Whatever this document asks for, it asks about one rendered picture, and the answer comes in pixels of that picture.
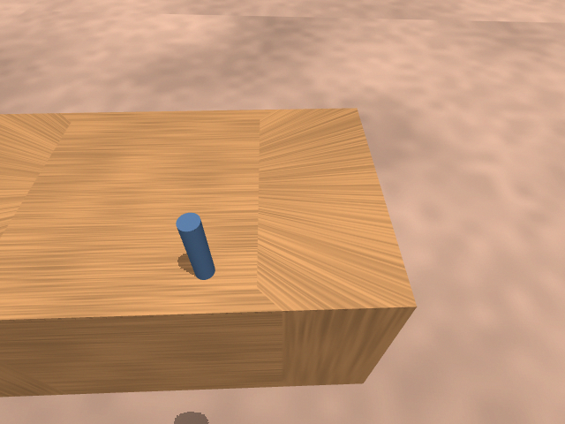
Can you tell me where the can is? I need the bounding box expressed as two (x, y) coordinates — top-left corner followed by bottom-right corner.
(176, 213), (215, 280)

